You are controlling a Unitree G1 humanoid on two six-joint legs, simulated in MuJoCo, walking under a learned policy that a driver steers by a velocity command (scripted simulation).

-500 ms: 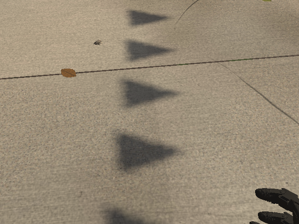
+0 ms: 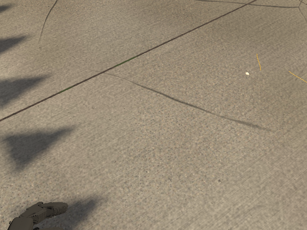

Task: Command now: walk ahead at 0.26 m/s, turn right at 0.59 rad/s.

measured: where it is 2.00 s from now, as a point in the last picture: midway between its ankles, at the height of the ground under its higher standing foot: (165, 170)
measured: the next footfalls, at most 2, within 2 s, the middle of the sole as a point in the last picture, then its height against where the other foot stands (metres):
left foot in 0.44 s outside the picture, level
left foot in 1.36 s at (134, 197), level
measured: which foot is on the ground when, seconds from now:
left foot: up 0.00-0.42, down 0.44-0.94, up 0.96-1.00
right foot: down 0.00-1.00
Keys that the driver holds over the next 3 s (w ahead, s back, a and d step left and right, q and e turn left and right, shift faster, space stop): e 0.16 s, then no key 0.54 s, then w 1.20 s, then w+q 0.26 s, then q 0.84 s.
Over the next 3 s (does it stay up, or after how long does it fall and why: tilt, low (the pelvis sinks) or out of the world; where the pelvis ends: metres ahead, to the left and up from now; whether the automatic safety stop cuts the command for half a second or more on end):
stays up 1.03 -0.14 0.02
